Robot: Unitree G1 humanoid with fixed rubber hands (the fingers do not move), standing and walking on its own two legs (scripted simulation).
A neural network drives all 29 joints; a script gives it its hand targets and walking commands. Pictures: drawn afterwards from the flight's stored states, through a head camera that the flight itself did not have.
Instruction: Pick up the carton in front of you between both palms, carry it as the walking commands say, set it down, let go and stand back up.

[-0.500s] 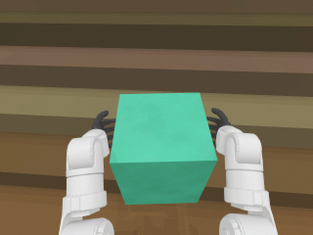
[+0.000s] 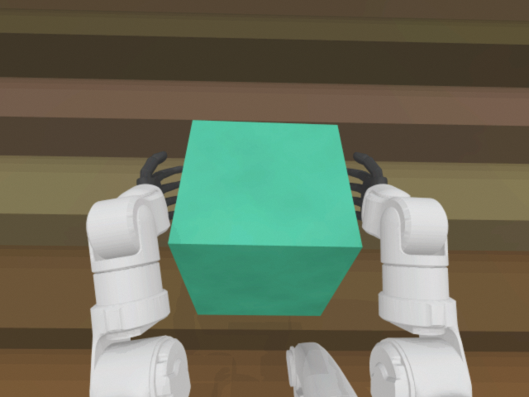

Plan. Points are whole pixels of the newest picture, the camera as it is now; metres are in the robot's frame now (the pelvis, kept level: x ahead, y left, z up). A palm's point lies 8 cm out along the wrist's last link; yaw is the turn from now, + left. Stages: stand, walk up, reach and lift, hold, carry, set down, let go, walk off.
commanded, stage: carry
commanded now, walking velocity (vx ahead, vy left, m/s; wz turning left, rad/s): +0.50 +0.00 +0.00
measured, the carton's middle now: (262, 226) +0.37 -0.02 +0.09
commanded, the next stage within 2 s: none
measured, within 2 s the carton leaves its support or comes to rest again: neither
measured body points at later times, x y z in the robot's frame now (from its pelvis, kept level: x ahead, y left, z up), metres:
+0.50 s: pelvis +0.24 -0.14 +0.15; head +0.27 -0.15 +0.60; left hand +0.60 +0.04 +0.33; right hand +0.62 -0.26 +0.32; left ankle +0.27 -0.03 -0.34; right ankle +0.23 -0.19 -0.57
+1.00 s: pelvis +0.54 -0.15 +0.31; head +0.57 -0.17 +0.76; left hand +0.94 -0.06 +0.47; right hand +0.90 -0.36 +0.47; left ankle +0.55 -0.07 -0.41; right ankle +0.54 -0.26 -0.17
